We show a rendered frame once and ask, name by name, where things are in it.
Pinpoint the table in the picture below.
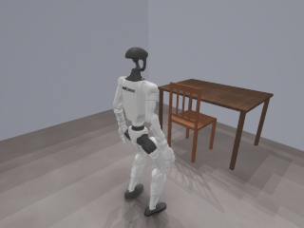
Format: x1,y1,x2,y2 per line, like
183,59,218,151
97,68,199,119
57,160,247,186
158,79,274,171

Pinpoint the left robot hand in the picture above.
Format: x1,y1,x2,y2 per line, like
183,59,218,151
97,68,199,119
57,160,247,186
118,126,128,143

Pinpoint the robot right forearm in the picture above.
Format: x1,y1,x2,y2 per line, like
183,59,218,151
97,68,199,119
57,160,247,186
149,114,169,150

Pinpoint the robot torso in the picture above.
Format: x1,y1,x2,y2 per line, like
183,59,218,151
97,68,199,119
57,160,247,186
122,74,148,145

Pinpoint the right robot hand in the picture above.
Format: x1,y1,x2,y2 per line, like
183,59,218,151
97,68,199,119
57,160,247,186
161,147,176,169

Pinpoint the chair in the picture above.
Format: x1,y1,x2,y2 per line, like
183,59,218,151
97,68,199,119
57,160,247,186
167,82,217,163

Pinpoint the robot right upper arm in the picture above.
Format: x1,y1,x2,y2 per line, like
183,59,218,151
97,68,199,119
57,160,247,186
142,81,159,124

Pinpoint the robot left forearm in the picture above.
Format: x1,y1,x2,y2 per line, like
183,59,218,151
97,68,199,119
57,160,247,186
113,106,126,128

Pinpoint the robot left upper arm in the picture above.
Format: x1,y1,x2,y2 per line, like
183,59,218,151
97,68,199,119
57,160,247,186
113,76,126,110

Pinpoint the right robot shin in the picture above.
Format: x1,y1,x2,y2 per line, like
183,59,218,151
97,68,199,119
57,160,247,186
149,173,166,210

